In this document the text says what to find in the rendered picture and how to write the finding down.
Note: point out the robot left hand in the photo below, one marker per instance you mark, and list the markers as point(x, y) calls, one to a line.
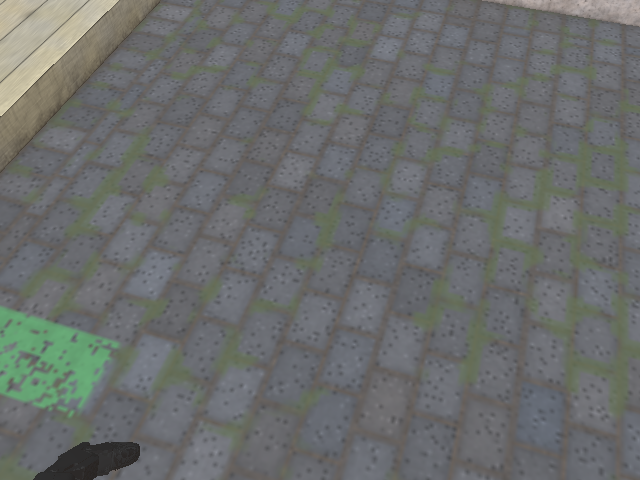
point(86, 462)

